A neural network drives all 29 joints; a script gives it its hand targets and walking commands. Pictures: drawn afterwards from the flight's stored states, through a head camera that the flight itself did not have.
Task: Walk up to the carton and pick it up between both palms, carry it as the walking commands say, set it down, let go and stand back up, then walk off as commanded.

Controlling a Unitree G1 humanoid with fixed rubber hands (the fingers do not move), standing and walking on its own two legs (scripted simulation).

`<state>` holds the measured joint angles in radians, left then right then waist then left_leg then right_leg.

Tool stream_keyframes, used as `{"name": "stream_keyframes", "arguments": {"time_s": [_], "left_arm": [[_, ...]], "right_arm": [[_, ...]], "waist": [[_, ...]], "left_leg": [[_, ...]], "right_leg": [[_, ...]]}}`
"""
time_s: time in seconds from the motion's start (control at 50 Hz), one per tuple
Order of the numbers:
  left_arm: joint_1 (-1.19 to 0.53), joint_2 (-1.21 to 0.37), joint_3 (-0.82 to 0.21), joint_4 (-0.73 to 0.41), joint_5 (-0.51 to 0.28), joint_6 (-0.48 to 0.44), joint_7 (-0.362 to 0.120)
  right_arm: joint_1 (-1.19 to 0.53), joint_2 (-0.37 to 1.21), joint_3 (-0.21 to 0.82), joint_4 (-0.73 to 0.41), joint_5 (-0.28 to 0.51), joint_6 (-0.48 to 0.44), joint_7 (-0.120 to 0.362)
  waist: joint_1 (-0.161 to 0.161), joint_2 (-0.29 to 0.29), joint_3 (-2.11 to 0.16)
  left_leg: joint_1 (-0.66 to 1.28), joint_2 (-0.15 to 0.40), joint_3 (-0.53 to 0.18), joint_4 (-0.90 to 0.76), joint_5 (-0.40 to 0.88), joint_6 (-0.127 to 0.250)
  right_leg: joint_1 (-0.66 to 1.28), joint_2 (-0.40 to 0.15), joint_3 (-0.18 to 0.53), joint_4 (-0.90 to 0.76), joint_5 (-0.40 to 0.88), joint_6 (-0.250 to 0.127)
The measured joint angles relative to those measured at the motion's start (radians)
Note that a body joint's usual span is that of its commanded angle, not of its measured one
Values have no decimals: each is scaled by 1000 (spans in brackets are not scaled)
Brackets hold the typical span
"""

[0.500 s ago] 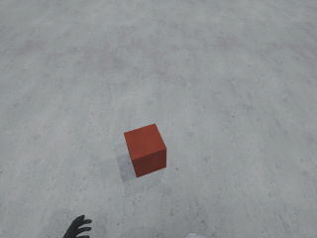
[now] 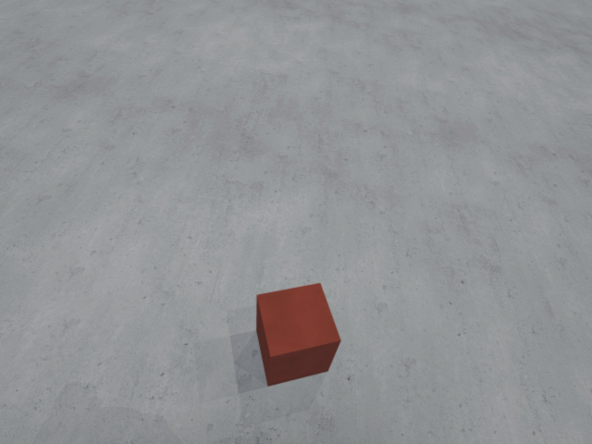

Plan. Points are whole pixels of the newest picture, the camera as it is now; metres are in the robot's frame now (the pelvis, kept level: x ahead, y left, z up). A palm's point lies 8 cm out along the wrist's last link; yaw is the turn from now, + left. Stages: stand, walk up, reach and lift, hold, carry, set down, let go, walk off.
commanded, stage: walk up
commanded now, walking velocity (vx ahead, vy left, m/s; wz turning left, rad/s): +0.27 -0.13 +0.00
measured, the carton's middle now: (294, 334) +0.57 -0.04 -0.65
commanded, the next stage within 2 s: none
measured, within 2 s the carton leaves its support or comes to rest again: neither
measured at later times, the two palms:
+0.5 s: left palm out of the picture +0.13 +0.19 -0.13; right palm out of the picture +0.06 -0.25 -0.15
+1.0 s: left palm out of the picture +0.14 +0.12 -0.13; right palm out of the picture +0.18 -0.40 -0.13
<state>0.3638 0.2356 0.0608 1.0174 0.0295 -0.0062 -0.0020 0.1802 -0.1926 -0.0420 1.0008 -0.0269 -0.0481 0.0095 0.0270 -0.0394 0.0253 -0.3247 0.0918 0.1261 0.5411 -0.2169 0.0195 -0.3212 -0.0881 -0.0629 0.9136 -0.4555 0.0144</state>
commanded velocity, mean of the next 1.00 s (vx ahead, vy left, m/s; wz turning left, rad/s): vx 0.12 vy -0.08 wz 0.11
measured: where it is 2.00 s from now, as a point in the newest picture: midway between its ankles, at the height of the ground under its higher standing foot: outside the picture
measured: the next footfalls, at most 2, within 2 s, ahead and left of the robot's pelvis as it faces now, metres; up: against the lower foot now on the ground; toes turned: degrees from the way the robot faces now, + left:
right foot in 0.36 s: +0.15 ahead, -0.14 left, +0.00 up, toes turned -5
right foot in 0.88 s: +0.21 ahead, -0.25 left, +0.00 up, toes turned -2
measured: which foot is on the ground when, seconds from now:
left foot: down 0.00-0.88, up 0.90-1.00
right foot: up 0.00-0.34, down 0.36-0.60, up 0.62-0.86, down 0.88-1.00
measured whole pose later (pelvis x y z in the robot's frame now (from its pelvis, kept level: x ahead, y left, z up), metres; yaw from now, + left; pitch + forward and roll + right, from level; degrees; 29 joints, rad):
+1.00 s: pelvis +0.14 -0.13 +0.00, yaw +7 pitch +1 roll +1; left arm 0.27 0.20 0.03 0.99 0.01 -0.03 0.02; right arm 0.29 -0.27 -0.07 1.04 -0.03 0.01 -0.03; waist 0.00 0.02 0.05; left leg -0.37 0.06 -0.03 0.93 -0.50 -0.05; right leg -0.27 -0.09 -0.14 0.50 -0.24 0.01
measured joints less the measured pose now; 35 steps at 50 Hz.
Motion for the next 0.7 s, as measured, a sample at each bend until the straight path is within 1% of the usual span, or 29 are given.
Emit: {"name": "stream_keyframes", "arguments": {"time_s": [0.02,0.06,0.1,0.16,0.18,0.22,0.28,0.3,0.34,0.36,0.42,0.44,0.48,0.5,0.58,0.6,0.62,0.64,0.66,0.68,0.7], "left_arm": [[-16,6,2,-2,-1,2,-3],[-47,12,5,-3,-2,4,-10],[-75,14,6,-3,-4,11,-13],[-117,16,4,0,-11,26,-13],[-135,16,4,0,-15,32,-10],[-166,11,-3,-10,-24,35,-3],[-205,-4,-14,-21,-33,38,12],[-214,-10,-17,-22,-35,36,17],[-217,-20,-23,-21,-35,23,24],[-214,-28,-23,-16,-32,13,27],[-209,-78,-33,14,-27,5,26],[-206,-89,-36,22,-27,6,26],[-198,-100,-37,34,-28,7,29],[-194,-102,-36,41,-29,6,30],[-178,-101,-34,65,-31,0,32],[-171,-99,-33,65,-26,0,31],[-163,-93,-27,61,-17,8,25],[-153,-83,-18,53,-7,20,14],[-147,-69,-10,42,1,33,3],[-146,-54,-5,28,7,38,-7],[-146,-40,-5,12,9,35,-14]], "right_arm": [[22,1,1,6,1,-2,-3],[66,1,2,16,2,-10,-8],[109,-1,2,26,1,-18,-12],[163,4,3,45,-3,-23,-21],[174,9,4,51,-3,-23,-25],[181,20,7,68,-1,-16,-32],[176,34,5,85,-2,2,-37],[173,38,2,88,-1,10,-37],[171,46,-1,88,5,25,-38],[169,47,0,85,9,33,-38],[141,32,9,78,22,59,-45],[134,31,11,78,24,65,-46],[119,32,15,83,25,67,-44],[111,35,16,89,24,66,-43],[93,41,23,119,23,57,-44],[93,42,20,121,19,57,-46],[98,42,13,122,13,56,-52],[113,42,1,121,7,58,-59],[133,39,-11,122,5,59,-66],[155,32,-18,126,4,59,-71],[177,22,-21,130,3,58,-71]], "waist": [[-7,-7,1],[-25,-13,6],[-42,-13,7],[-56,-10,4],[-60,-9,11],[-68,-5,27],[-75,0,42],[-76,1,44],[-74,-7,39],[-71,-7,36],[-63,61,38],[-60,75,34],[-57,89,25],[-56,90,22],[-48,76,9],[-48,72,4],[-52,67,-1],[-59,63,-12],[-66,60,-24],[-71,59,-33],[-76,60,-38]], "left_leg": [[24,2,2,-31,7,-6],[72,2,3,-91,24,-8],[107,4,1,-136,33,-5],[141,8,1,-175,34,-7],[149,11,-1,-181,33,-9],[163,11,-4,-185,29,-14],[165,-3,0,-159,7,-22],[163,-9,2,-142,-5,-25],[156,-31,10,-95,-38,-34],[148,-40,14,-62,-60,-38],[149,-38,-38,-28,-134,-40],[153,-41,-55,-38,-132,-40],[169,-42,-74,-80,-67,-40],[177,-41,-78,-99,-37,-44],[205,-44,-77,-151,-26,-52],[199,-44,-79,-150,-26,-52],[188,-43,-84,-137,-33,-49],[173,-39,-96,-124,-41,-46],[162,-31,-111,-121,-47,-45],[156,-21,-126,-126,-48,-47],[155,-9,-141,-138,-41,-53]], "right_leg": [[-33,4,3,54,39,-2],[-80,3,6,101,117,0],[-114,3,9,110,168,8],[-150,1,8,93,230,21],[-151,6,9,65,235,26],[-127,19,15,-49,223,30],[-76,33,8,-211,199,27],[-51,37,2,-269,209,24],[17,33,-12,-410,291,15],[35,27,-10,-436,308,6],[52,53,-19,-427,267,-28],[62,60,-22,-444,269,-33],[78,71,-26,-473,281,-38],[84,73,-27,-483,286,-38],[104,73,-26,-519,301,-39],[99,72,-28,-517,300,-38],[78,66,-41,-475,245,-34],[37,63,-51,-375,156,-18],[-13,65,-48,-253,108,-7],[-57,65,-42,-149,97,0],[-90,61,-37,-88,102,7]]}}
